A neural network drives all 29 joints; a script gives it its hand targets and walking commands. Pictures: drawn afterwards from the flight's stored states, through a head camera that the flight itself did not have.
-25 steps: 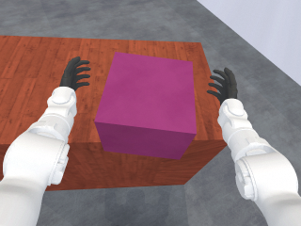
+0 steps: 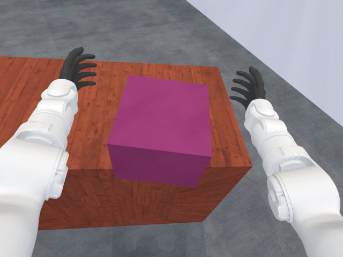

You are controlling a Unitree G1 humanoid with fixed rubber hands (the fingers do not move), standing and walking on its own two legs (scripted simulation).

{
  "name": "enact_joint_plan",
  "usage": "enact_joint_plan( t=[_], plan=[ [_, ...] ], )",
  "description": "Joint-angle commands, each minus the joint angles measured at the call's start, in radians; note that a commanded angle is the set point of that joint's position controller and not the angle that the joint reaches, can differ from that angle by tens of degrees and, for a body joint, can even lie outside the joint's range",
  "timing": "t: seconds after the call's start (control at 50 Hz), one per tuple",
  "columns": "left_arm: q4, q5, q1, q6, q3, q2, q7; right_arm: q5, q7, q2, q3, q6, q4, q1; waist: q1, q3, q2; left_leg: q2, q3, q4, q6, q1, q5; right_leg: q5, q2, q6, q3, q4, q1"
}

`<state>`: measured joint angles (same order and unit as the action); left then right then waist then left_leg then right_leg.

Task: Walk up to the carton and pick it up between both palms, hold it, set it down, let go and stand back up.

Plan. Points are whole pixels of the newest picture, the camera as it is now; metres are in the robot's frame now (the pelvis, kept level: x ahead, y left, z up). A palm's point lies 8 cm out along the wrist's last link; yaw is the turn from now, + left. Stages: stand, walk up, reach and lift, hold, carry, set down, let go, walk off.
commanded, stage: set down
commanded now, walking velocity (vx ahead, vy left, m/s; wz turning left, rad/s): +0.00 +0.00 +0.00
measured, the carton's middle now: (162, 130) +0.47 -0.01 +0.00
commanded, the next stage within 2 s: none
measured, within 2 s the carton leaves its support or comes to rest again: neither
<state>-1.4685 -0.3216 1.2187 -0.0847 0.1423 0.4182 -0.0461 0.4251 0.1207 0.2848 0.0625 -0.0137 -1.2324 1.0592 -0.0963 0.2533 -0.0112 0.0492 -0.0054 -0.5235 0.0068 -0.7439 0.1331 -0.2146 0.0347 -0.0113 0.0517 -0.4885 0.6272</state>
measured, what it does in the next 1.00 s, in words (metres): stands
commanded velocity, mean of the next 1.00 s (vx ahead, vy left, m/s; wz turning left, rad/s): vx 0.00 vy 0.00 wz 0.00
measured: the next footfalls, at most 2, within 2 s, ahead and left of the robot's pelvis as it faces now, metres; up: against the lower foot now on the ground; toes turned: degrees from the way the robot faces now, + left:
none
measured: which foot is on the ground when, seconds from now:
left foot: down 0.00-1.00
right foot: down 0.00-1.00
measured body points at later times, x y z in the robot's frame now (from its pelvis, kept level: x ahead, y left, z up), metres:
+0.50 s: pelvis +0.00 +0.01 +0.01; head +0.04 +0.03 +0.46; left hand +0.44 +0.22 +0.09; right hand +0.41 -0.20 +0.08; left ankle +0.05 +0.12 -0.73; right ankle -0.01 -0.11 -0.73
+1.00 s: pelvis +0.01 +0.01 +0.01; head +0.02 +0.02 +0.46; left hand +0.37 +0.23 +0.05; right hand +0.34 -0.19 +0.05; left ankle +0.05 +0.12 -0.73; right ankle -0.01 -0.11 -0.73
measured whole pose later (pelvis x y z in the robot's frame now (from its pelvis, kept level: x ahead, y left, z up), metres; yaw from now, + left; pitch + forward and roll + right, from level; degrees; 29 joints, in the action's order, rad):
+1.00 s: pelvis +0.01 +0.01 +0.01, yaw +1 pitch +2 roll -1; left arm -0.74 -0.16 0.39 -0.05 -0.04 0.28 -0.08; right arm 0.31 0.15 0.17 0.03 -0.11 -0.69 0.31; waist -0.03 0.03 -0.01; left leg 0.03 -0.02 -0.46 -0.01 -0.32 0.17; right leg -0.23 0.01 0.00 0.04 -0.39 0.19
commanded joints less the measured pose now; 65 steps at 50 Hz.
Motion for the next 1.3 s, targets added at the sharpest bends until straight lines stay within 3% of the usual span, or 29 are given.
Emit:
enact_joint_plan(
  t=[0.0,0.16,0.3,0.42,0.54,0.7,0.9,1.1,1.28],
  plan=[
    [0.144,0.031,0.369,-0.004,-0.027,0.105,-0.013,0.001,0.001,0.175,-0.016,-0.017,0.122,0.357,0.008,0.518,0.135,-0.029,0.022,-0.017,0.058,0.717,-0.292,0.334,0.004,0.054,0.021,0.106,-0.088],
    [0.283,0.08,0.231,-0.042,-0.091,0.103,-0.016,0.001,-0.003,0.16,-0.013,-0.074,0.212,0.242,0.038,0.452,0.111,-0.027,0.025,0.0,0.064,0.737,-0.304,0.281,0.007,0.049,0.019,0.131,-0.139],
    [0.466,0.075,0.171,-0.054,-0.118,0.099,0.001,-0.037,0.0,0.165,-0.063,-0.101,0.352,0.173,0.028,0.522,0.109,-0.026,0.025,-0.022,0.068,0.785,-0.293,0.248,0.008,0.042,0.013,0.125,-0.136],
    [0.521,0.095,0.035,-0.027,-0.141,0.08,-0.011,-0.044,0.01,0.147,-0.068,-0.094,0.389,0.049,0.026,0.47,0.101,-0.031,0.025,-0.013,0.062,0.789,-0.287,0.247,0.007,0.039,0.0,0.133,-0.183],
    [0.591,0.139,-0.135,-0.006,-0.177,0.054,-0.024,-0.038,0.011,0.112,-0.048,-0.103,0.43,-0.104,0.047,0.346,0.091,-0.034,0.029,0.016,0.062,0.809,-0.307,0.23,0.008,0.034,-0.006,0.158,-0.237],
    [0.734,0.152,-0.273,0.003,-0.201,0.029,-0.023,-0.061,0.008,0.068,-0.055,-0.112,0.557,-0.236,0.067,0.215,0.083,-0.039,0.021,0.05,0.05,0.808,-0.253,0.155,0.003,0.028,-0.013,0.18,-0.27],
    [0.887,0.162,-0.514,0.002,-0.217,0.002,-0.035,-0.121,0.031,0.011,-0.073,-0.133,0.697,-0.464,0.065,0.128,0.062,-0.05,0.013,0.067,0.037,0.814,-0.241,0.175,-0.004,0.026,-0.026,0.181,-0.352],
    [0.956,0.148,-0.688,-0.049,-0.21,-0.002,-0.042,-0.175,0.035,-0.052,-0.081,-0.169,0.778,-0.627,0.08,-0.002,0.054,-0.049,0.008,0.093,0.025,0.776,-0.165,0.098,-0.014,0.01,-0.042,0.185,-0.367],
    [0.944,0.134,-0.867,-0.145,-0.187,-0.005,-0.04,-0.196,0.022,-0.086,-0.077,-0.229,0.757,-0.78,0.086,-0.056,0.073,-0.04,0.018,0.081,0.03,0.786,-0.166,0.082,-0.024,-0.009,-0.054,0.177,-0.355]
  ],
)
